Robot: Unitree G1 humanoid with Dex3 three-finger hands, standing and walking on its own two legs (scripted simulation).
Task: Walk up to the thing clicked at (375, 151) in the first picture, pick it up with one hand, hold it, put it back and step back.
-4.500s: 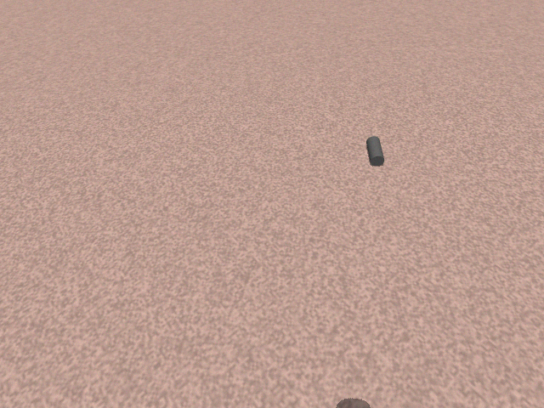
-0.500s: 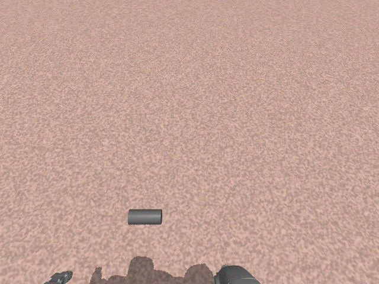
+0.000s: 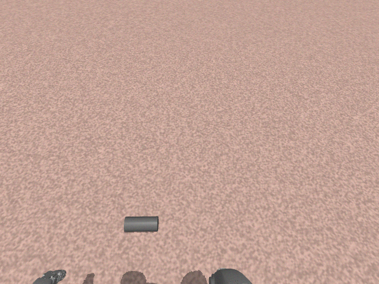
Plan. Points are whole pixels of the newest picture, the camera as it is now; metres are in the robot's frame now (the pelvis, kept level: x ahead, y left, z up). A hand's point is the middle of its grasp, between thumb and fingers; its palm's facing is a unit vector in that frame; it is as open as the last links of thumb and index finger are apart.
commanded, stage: walk up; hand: left
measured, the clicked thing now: (141, 223) +0.48 +0.23 -0.72
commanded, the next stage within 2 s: none
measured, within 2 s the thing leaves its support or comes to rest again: neither
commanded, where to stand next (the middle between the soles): +0.09 -0.06 m, yaw +1 degrees
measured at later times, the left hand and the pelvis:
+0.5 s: hand out of the picture +0.13 +0.17 -0.16, palm faces +0.02 -0.93 -0.37, open 7.4 cm; pelvis +0.03 -0.09 -0.02, yaw +1 degrees
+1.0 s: hand out of the picture +0.04 +0.22 -0.13, palm faces +0.05 -0.86 -0.50, open 7.4 cm; pelvis +0.00 -0.08 -0.01, yaw +4 degrees
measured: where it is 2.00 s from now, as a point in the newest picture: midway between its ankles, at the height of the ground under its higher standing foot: outside the picture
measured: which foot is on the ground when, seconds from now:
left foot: down 0.00-0.20, up 0.22-0.46, down 0.48-0.72, up 0.74-0.98, down 1.00-1.00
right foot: up 0.00-0.14, down 0.16-1.00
